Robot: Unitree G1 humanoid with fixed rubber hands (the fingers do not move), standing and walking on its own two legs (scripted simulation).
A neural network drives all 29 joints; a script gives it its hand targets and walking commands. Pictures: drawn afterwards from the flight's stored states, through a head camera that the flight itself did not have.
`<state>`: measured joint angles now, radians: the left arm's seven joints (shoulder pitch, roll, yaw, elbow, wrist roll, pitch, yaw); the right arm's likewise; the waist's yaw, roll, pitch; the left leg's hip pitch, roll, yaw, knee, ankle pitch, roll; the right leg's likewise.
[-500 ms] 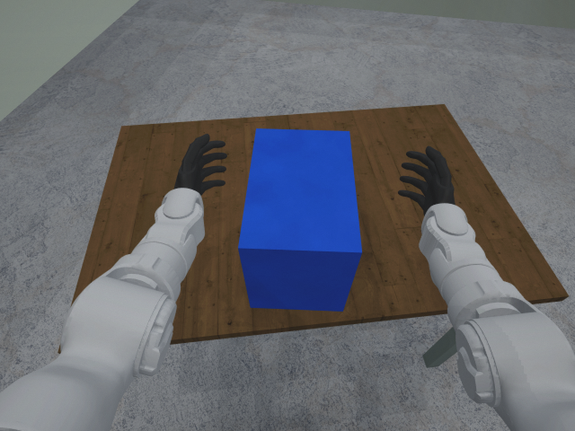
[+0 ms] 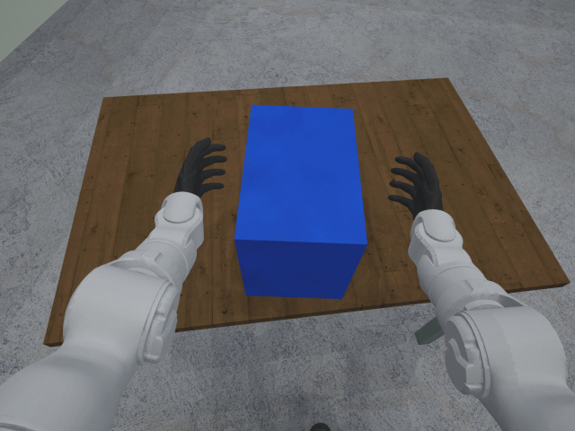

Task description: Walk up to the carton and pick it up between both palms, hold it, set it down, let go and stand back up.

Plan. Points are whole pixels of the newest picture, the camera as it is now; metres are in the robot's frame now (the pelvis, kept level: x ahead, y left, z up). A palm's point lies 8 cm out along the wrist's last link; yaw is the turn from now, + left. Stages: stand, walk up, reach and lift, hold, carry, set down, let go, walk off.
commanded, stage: reach and lift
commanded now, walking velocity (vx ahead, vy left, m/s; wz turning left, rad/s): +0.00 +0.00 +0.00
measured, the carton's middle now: (297, 204) +0.49 -0.05 -0.05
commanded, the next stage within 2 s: none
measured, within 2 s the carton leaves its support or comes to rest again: neither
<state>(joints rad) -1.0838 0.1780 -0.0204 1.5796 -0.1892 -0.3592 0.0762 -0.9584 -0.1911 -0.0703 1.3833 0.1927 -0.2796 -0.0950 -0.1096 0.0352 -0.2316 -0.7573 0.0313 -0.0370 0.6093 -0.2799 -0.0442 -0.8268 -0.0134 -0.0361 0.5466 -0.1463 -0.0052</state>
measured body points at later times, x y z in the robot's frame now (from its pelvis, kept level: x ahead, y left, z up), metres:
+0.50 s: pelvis -0.01 +0.00 -0.03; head +0.14 -0.02 +0.40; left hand +0.48 +0.09 -0.02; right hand +0.43 -0.22 -0.03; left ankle -0.02 +0.14 -0.72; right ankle +0.04 -0.12 -0.72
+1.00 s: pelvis +0.02 +0.01 +0.00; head +0.17 +0.00 +0.43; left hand +0.46 +0.09 -0.02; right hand +0.41 -0.18 -0.03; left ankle -0.02 +0.14 -0.72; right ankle +0.04 -0.12 -0.72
